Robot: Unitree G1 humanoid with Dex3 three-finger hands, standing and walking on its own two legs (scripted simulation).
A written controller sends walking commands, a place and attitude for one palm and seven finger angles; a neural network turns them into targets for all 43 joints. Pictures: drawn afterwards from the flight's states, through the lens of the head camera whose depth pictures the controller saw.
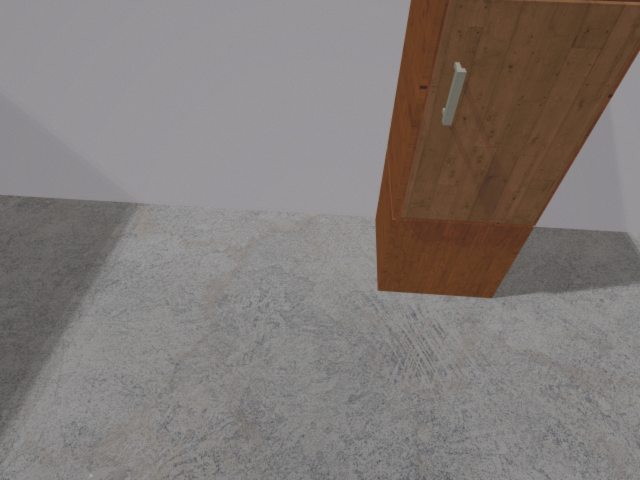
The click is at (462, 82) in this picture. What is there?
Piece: cupboard door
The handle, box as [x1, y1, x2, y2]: [442, 62, 466, 124]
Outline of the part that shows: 459,62 454,63 455,72 446,106 442,109 443,124 451,124 466,72 465,69 460,66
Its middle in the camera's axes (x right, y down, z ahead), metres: +0.29 -0.32 +0.87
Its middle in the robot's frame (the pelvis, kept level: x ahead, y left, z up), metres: +0.89 -0.24 +0.07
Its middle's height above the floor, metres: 0.84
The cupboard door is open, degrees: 0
